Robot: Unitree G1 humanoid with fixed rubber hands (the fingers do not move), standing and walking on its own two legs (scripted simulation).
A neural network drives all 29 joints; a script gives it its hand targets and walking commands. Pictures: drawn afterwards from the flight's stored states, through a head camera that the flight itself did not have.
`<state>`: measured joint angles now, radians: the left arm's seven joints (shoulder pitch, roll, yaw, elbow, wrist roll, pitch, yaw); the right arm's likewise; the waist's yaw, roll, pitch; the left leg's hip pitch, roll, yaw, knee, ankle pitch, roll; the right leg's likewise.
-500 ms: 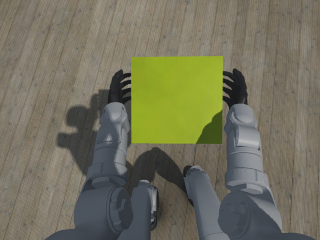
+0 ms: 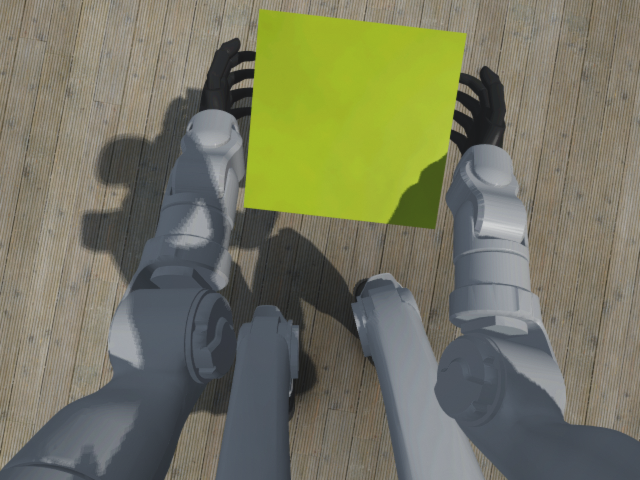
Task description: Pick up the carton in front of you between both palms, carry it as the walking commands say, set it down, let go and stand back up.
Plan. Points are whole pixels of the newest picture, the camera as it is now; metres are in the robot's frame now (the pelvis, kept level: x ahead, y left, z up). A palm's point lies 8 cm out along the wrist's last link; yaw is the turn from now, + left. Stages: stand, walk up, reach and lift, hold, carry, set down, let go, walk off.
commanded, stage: set down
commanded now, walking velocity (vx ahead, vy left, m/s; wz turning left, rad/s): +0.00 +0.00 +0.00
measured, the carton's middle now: (344, 137) +0.49 -0.09 -0.20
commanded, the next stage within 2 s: none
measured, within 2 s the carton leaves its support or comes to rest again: rests again in 1.30 s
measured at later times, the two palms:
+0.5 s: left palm (256, 118) +0.56 +0.03 -0.25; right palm (447, 165) +0.44 -0.24 -0.25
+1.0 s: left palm (262, 123) +0.57 +0.02 -0.29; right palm (446, 164) +0.44 -0.25 -0.28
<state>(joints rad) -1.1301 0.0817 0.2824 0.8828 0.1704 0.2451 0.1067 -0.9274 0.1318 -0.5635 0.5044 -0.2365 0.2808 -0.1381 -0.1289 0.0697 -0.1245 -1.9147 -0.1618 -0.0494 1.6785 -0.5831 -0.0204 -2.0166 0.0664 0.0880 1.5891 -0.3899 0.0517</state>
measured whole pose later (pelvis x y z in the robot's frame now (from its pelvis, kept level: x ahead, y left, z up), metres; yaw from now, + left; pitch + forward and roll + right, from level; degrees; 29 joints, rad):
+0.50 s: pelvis -0.02 +0.01 -0.10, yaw -1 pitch +47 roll -2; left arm -1.56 0.27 0.06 1.14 0.08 0.25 0.12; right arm -1.21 0.07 -0.66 0.58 -0.18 0.28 -0.12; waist -0.20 0.06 0.16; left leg -2.21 -0.21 -0.05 2.01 -0.62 -0.02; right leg -2.28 0.07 0.07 1.88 -0.42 0.09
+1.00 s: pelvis -0.01 +0.02 -0.12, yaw -2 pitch +45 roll -6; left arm -1.63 0.28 -0.02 1.24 0.08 0.22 0.10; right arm -1.27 -0.02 -0.70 0.76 -0.15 0.21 -0.05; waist -0.23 0.05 0.23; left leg -2.25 -0.20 -0.04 2.13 -0.66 0.02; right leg -2.30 0.03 0.03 1.97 -0.47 0.10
